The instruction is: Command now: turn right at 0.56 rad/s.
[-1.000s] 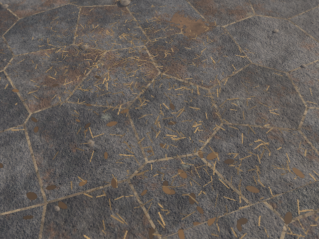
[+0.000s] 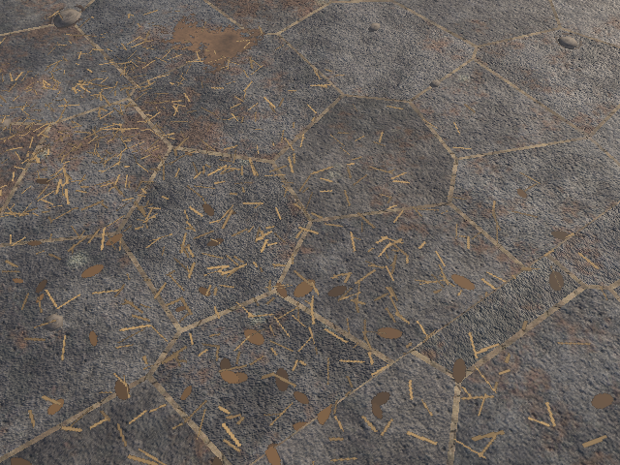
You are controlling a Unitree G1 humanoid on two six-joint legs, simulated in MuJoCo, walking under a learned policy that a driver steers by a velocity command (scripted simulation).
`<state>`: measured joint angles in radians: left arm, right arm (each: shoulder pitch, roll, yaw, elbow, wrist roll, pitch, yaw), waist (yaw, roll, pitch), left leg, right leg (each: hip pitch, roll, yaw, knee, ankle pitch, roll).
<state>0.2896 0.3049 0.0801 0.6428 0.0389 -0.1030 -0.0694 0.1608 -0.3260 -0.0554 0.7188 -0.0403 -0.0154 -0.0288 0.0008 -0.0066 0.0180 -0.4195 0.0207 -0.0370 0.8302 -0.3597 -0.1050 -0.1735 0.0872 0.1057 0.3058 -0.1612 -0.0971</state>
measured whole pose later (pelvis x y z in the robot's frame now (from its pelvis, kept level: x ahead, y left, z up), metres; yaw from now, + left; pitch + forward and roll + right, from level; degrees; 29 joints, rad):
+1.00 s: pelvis +0.13 +0.03 -0.02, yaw -1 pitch +1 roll +1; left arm 0.52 0.22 -0.03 0.86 0.07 -0.10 0.01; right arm 0.10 -0.23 -0.05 0.74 -0.05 -0.06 0.10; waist 0.09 -0.01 0.00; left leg -0.55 0.04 0.06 0.78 -0.23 0.06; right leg 0.17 -0.04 -0.15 0.15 -0.33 0.02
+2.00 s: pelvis +0.77 +0.16 -0.09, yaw +11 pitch -3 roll -4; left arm 0.53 0.23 0.08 0.96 -0.05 -0.08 0.04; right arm 0.09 -0.24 -0.01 0.75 -0.02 -0.19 0.04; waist 0.09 0.05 0.06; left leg -0.38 0.02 -0.06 0.38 0.45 0.02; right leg -0.06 0.10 0.06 0.86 -0.32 -0.14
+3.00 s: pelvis +1.29 +0.09 -0.13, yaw -4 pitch +2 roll -1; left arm 0.30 0.26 0.06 0.89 0.01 -0.05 0.03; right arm 0.07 -0.25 -0.05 0.82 0.01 -0.08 0.06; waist 0.05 0.04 0.02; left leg -0.59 0.02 0.03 0.54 0.05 0.06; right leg 0.10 0.08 -0.12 0.25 -0.39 -0.06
